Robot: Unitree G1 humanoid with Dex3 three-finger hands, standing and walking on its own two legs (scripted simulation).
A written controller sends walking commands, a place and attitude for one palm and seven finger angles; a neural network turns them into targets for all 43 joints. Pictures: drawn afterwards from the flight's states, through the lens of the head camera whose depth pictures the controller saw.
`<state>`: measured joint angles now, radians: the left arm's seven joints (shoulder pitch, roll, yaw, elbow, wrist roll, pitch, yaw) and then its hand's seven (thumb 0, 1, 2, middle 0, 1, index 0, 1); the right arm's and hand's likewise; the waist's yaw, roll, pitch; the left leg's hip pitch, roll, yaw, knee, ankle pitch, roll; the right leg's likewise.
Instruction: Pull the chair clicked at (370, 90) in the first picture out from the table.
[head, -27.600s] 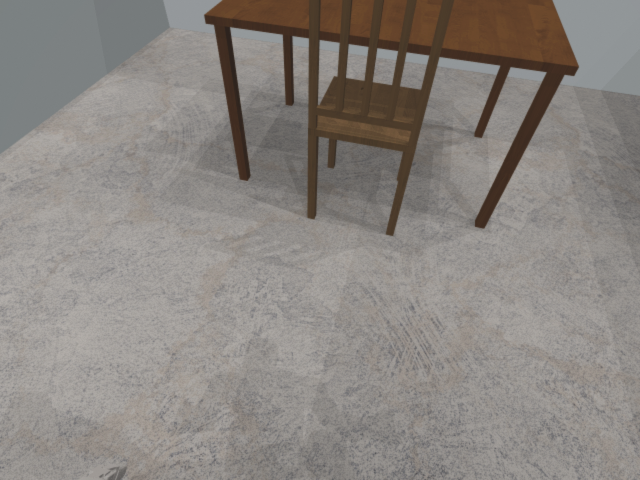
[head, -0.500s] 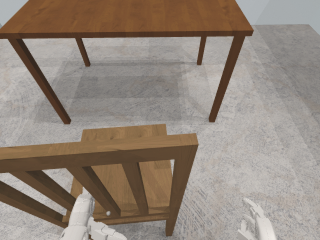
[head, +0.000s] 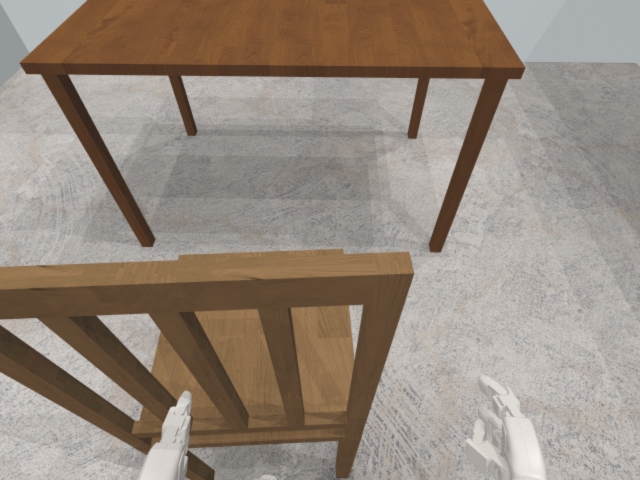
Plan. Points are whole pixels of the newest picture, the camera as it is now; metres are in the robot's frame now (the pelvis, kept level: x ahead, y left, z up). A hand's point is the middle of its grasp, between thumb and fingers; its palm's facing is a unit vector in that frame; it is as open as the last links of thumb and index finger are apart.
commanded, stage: draw the fingers out of the gap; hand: left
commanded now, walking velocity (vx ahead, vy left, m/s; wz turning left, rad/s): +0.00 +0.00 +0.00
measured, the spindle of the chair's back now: (214, 380) +0.24 +0.14 +0.02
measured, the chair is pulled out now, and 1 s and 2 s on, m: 0.61 0.60 0.58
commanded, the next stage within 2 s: draw the hand back to the body in 0.12 s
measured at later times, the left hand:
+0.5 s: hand out of the picture +0.12 +0.14 +0.03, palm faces +0.09 -0.99 -0.04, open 17.4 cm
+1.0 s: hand out of the picture +0.12 +0.18 +0.09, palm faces +0.07 -0.90 -0.43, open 14.0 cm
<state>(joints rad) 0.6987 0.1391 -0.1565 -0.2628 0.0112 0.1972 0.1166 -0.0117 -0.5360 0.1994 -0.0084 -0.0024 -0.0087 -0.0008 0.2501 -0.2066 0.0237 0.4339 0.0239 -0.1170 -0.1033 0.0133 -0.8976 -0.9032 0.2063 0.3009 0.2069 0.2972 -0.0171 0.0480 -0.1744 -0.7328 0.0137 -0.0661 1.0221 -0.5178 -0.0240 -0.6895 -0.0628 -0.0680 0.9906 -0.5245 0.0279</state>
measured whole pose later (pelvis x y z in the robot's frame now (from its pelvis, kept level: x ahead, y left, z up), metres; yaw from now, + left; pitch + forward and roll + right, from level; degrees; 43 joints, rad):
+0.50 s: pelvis -0.01 +0.00 -0.02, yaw +0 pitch +14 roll -2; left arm 0.90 0.16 -0.08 -0.40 -0.13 -0.20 -0.03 -0.01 -0.54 0.20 0.00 0.00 -0.03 -0.01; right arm 0.23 -0.18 -0.03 0.48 0.05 -0.17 -0.09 0.01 -0.90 -0.90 0.21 0.30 0.21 0.30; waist 0.02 0.04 -0.18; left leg -0.82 0.02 -0.08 1.13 -0.55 -0.03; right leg -0.77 -0.06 -0.08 1.09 -0.56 0.02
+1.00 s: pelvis -0.02 -0.01 +0.03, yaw -1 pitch +1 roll -1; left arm 0.76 0.38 0.05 -0.41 -0.04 0.04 0.08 -0.01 -0.19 0.37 -0.05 -0.07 -0.34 -0.21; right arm 0.22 -0.19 0.04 0.56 0.04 -0.16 -0.18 0.01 -0.90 -0.90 0.20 0.30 0.21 0.30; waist 0.03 0.09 -0.05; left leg -0.41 0.05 -0.06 0.79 -0.41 -0.04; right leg -0.37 -0.02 -0.07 0.75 -0.40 0.00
